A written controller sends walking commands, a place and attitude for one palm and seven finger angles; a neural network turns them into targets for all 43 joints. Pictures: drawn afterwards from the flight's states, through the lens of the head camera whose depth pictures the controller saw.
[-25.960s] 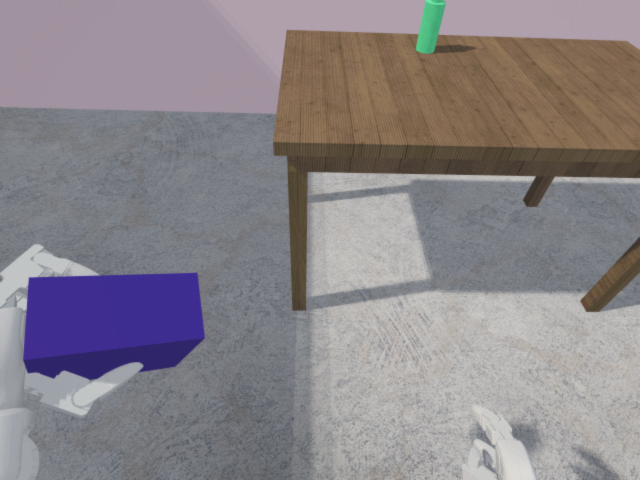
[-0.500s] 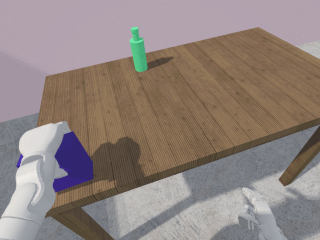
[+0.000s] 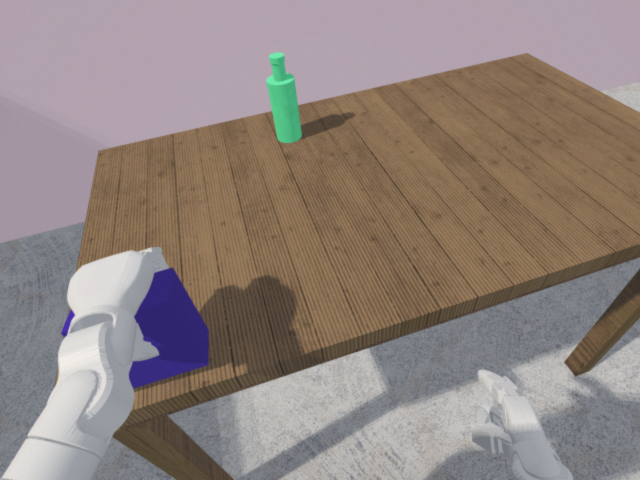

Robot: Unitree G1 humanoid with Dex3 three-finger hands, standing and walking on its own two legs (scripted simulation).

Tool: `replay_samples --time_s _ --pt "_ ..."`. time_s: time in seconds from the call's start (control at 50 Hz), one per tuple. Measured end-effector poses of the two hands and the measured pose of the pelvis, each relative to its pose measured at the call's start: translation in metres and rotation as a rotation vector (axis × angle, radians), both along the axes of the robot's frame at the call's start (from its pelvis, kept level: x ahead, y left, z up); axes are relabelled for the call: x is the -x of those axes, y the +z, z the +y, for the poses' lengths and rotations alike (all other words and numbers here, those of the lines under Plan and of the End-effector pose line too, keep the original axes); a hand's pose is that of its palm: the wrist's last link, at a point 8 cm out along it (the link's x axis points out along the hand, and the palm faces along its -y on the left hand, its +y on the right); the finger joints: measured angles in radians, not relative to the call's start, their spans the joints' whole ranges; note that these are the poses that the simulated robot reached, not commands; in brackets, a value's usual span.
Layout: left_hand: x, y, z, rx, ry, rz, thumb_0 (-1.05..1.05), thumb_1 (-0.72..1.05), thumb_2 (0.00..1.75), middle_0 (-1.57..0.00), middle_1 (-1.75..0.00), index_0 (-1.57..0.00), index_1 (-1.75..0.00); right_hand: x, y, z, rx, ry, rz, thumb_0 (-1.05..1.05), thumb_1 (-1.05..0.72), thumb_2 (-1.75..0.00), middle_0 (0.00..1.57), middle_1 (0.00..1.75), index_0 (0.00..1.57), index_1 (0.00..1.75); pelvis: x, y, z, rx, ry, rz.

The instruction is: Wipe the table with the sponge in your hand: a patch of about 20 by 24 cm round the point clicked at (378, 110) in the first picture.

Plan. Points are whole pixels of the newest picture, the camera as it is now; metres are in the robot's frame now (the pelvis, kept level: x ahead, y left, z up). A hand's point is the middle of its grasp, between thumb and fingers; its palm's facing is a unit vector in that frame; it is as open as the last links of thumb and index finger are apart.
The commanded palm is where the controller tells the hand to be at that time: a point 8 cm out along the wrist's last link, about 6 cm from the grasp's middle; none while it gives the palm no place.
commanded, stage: move the sponge above the wiping area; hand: left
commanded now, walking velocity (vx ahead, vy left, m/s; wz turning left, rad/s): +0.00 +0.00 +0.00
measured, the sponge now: (152, 341) +0.25 +0.29 +0.03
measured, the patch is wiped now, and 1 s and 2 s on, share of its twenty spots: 0.00 0.00 0.00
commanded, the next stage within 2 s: lower the sponge onto the table in 1.16 s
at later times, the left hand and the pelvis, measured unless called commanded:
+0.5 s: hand (139, 318) +0.25 +0.28 +0.09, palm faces -0.04 -0.10 -0.99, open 10.5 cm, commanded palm +0.24 +0.29 +0.18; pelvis +0.00 -0.01 +0.00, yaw +0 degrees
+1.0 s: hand (139, 305) +0.26 +0.28 +0.10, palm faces +0.03 -0.08 -1.00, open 10.5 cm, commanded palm +0.24 +0.30 +0.18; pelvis -0.01 -0.01 +0.00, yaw -1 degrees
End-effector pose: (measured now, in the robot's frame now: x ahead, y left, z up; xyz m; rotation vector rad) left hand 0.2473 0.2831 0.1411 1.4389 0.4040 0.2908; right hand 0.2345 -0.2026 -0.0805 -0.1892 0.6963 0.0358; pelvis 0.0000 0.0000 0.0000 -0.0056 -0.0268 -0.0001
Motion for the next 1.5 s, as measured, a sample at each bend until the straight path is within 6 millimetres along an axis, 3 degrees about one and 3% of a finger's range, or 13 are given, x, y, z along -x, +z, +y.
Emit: replay_samples --time_s 0.12,0.26,0.36,0.48,0.56,0.74,0.92,1.0,1.1,1.2,1.36,1.44,1.5 --pt "-0.008 0.015 -0.017 -0.048 -0.106 -0.108 0.0 -0.54 1.03 -0.7 -1.3 -0.71 -1.3 0.0 0.003 0.001 0.007 0.008 -0.012 0.01 -0.9 -0.9 0.2 0.3 0.2 0.3 -0.003 0.0 -0.004 0.0 -0.003 -0.008" --pt "-0.013 0.039 0.004 -0.066 0.052 -0.176 0.0 -0.54 1.03 -0.7 -1.31 -0.71 -1.31 0.002 0.001 -0.002 -0.04 -0.005 0.007 0.01 -0.9 -0.9 0.2 0.3 0.2 0.3 -0.002 0.001 -0.008 -0.003 -0.019 -0.006" --pt "-0.002 0.023 0.007 -0.029 0.098 -0.064 0.0 -0.54 1.03 -0.69 -1.31 -0.7 -1.31 0.002 0.0 -0.011 -0.04 -0.018 0.007 0.01 -0.9 -0.9 0.21 0.3 0.2 0.3 -0.001 0.0 -0.009 -0.004 -0.013 -0.001" --pt "0.012 0.002 -0.01 -0.005 -0.029 0.001 0.0 -0.54 1.03 -0.7 -1.31 -0.71 -1.31 0.005 0.001 -0.021 0.015 -0.018 -0.002 0.01 -0.9 -0.9 0.2 0.3 0.2 0.3 0.0 -0.001 -0.012 -0.004 -0.008 -0.013" --pt "0.011 0.008 -0.006 -0.048 -0.061 -0.059 0.0 -0.54 1.03 -0.7 -1.3 -0.71 -1.3 0.011 0.002 -0.024 0.035 -0.021 0.005 0.01 -0.9 -0.9 0.2 0.3 0.19 0.3 0.002 0.0 -0.017 -0.003 -0.009 -0.023" --pt "-0.003 0.034 0.025 -0.085 0.081 -0.104 0.0 -0.54 1.03 -0.7 -1.31 -0.71 -1.31 0.023 -0.004 -0.027 0.003 -0.057 0.019 0.01 -0.9 -0.9 0.2 0.3 0.2 0.3 0.008 0.0 -0.017 -0.003 -0.005 -0.016" --pt "0.0 0.008 -0.004 -0.015 -0.074 -0.014 0.0 -0.54 1.03 -0.7 -1.31 -0.71 -1.31 0.032 -0.007 -0.03 0.01 -0.076 0.021 0.01 -0.9 -0.9 0.2 0.3 0.2 0.3 0.007 -0.001 -0.011 -0.004 -0.014 -0.007" --pt "0.007 0.011 -0.009 -0.038 -0.12 -0.085 0.0 -0.54 1.03 -0.7 -1.31 -0.71 -1.31 0.034 -0.006 -0.029 0.021 -0.069 0.027 0.01 -0.9 -0.9 0.2 0.3 0.2 0.3 0.006 -0.001 -0.011 -0.003 -0.023 -0.015" --pt "0.01 0.027 0.011 -0.074 -0.01 -0.17 0.0 -0.54 1.03 -0.7 -1.3 -0.71 -1.31 0.03 -0.006 -0.022 0.008 -0.054 0.033 0.01 -0.9 -0.9 0.2 0.3 0.2 0.3 0.009 -0.001 -0.01 -0.002 -0.021 -0.021" --pt "0.011 0.033 0.028 -0.069 0.104 -0.134 0.0 -0.54 1.03 -0.7 -1.31 -0.71 -1.31 0.021 -0.003 -0.014 -0.015 -0.045 0.01 0.01 -0.9 -0.9 0.2 0.3 0.2 0.3 0.011 0.0 -0.008 -0.002 -0.006 -0.017" --pt "-0.001 0.006 -0.002 -0.013 -0.045 -0.001 0.0 -0.54 1.03 -0.7 -1.31 -0.71 -1.31 0.009 0.005 -0.004 -0.008 -0.02 -0.034 0.01 -0.9 -0.9 0.2 0.3 0.2 0.3 0.01 0.0 -0.005 -0.002 0.002 -0.014" --pt "-0.007 0.013 -0.014 -0.036 -0.129 -0.076 0.0 -0.55 1.03 -0.7 -1.31 -0.71 -1.31 0.01 0.006 -0.002 -0.002 -0.014 -0.031 0.01 -0.9 -0.9 0.2 0.3 0.2 0.3 0.006 0.001 -0.005 -0.001 -0.01 -0.014" --pt "-0.009 0.024 -0.008 -0.058 -0.096 -0.148 0.0 -0.55 1.03 -0.7 -1.3 -0.71 -1.31 0.013 0.004 -0.003 -0.01 -0.016 -0.007 0.01 -0.9 -0.9 0.2 0.3 0.2 0.3 0.004 0.001 -0.006 -0.001 -0.021 -0.012"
